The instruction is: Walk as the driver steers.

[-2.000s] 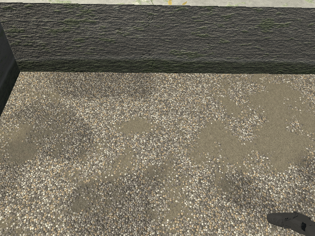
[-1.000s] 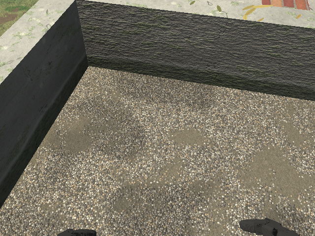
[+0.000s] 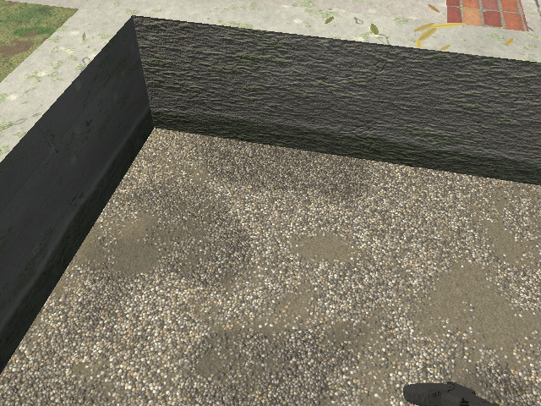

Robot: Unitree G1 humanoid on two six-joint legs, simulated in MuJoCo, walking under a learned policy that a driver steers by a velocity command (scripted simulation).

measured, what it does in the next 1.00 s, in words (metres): stands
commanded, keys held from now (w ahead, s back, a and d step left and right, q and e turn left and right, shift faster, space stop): no key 0.96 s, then w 0.04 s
